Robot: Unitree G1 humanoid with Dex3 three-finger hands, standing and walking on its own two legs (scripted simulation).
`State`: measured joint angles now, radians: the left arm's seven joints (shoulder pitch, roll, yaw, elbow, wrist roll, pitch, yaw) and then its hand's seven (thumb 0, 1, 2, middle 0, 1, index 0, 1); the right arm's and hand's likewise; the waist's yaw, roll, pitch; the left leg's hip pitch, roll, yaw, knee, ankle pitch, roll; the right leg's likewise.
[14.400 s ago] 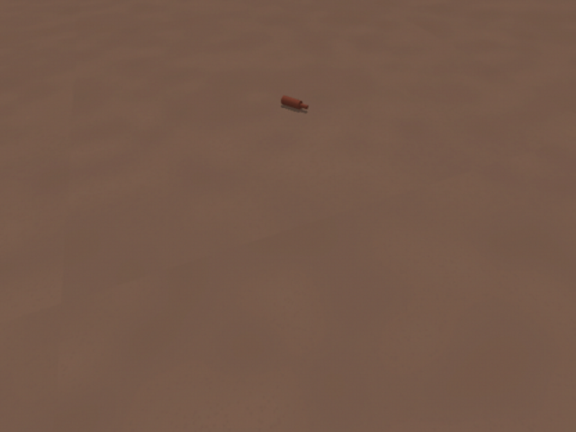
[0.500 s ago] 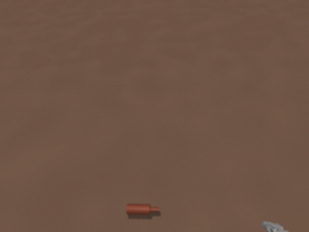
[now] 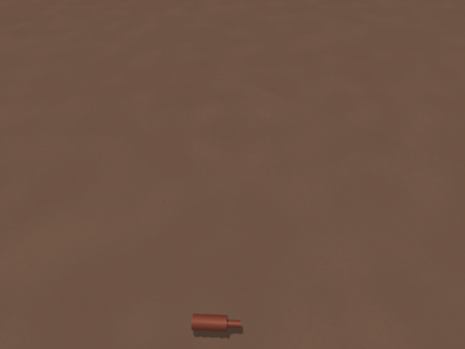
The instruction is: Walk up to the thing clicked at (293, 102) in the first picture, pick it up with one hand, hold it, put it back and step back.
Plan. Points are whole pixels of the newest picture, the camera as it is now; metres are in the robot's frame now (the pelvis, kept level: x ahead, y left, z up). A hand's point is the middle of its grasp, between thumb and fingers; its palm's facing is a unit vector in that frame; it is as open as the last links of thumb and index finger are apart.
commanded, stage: stand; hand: left
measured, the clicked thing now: (216, 322) +0.37 +0.10 -0.75
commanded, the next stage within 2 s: walk up in 1.70 s
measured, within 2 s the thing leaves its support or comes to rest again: neither
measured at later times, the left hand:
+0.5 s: hand out of the picture +0.05 +0.24 -0.16, palm faces +0.00 -0.94 -0.34, open 7.4 cm
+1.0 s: hand out of the picture +0.07 +0.23 -0.15, palm faces -0.01 -0.94 -0.34, open 7.4 cm
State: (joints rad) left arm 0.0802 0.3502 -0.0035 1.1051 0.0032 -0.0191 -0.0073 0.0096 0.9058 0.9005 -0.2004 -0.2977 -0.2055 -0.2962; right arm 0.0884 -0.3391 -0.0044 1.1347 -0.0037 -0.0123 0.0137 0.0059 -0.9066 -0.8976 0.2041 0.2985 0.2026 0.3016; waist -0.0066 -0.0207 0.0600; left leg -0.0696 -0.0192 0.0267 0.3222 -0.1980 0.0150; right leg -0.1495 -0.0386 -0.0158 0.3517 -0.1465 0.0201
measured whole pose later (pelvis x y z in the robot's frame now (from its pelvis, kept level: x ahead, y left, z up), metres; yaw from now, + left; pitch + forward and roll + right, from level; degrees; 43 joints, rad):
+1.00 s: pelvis +0.00 -0.02 +0.00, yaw +1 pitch -2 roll +0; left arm 0.10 0.34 -0.01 1.13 0.01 -0.02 -0.01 0.01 0.91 0.90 -0.20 -0.30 -0.21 -0.30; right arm 0.12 -0.35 0.00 1.15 -0.01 -0.01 0.01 0.00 -0.91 -0.90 0.20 0.30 0.20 0.30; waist 0.00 0.00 0.04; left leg -0.08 0.01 0.00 0.31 -0.19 -0.02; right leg -0.15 -0.01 -0.04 0.33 -0.14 -0.01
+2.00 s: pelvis -0.03 -0.10 -0.03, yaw -3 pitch +0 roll +1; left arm 0.11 0.46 0.11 0.85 0.03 0.10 -0.08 0.01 0.91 0.90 -0.20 -0.30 -0.20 -0.30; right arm 0.15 -0.45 -0.08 0.89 -0.03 -0.01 -0.07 0.00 -0.90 -0.90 0.21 0.30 0.21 0.30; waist 0.02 -0.03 0.20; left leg -0.30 0.15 0.01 0.61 -0.30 -0.08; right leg -0.40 -0.04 0.13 0.85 -0.48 -0.02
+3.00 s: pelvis -0.10 -0.11 -0.02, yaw -4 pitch -3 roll +0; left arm 0.22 0.35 0.01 0.98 0.01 -0.03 -0.02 0.01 0.90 0.90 -0.20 -0.30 -0.21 -0.30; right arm 0.19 -0.39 -0.02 0.94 -0.01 -0.02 0.02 0.01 -0.91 -0.90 0.20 0.30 0.20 0.30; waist 0.01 0.02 0.06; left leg -0.22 0.00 0.00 0.58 -0.31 0.00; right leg -0.21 0.01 0.02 0.59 -0.33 -0.01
